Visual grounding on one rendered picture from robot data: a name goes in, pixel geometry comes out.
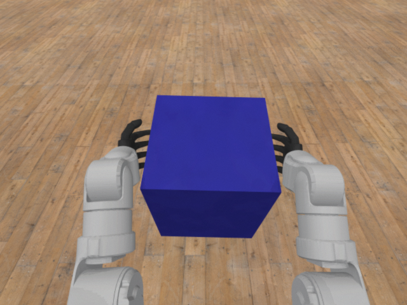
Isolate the robot right upper arm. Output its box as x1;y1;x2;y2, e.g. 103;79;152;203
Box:
291;271;369;305

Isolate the robot left upper arm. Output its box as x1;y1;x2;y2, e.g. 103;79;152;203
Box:
68;266;144;305

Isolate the robot left hand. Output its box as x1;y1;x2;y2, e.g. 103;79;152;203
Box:
118;119;151;169

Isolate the carton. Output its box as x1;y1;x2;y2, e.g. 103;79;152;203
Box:
140;95;281;238

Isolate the robot left forearm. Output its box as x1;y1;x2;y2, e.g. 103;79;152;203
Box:
67;146;140;305

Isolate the robot right hand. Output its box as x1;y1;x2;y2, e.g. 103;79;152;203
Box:
272;123;303;174

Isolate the robot right forearm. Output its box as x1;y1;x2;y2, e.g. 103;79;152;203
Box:
282;150;370;305

